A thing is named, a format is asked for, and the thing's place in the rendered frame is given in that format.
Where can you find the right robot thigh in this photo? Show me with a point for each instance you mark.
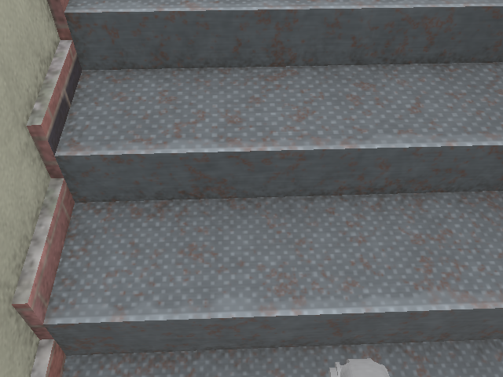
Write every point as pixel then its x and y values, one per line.
pixel 358 368

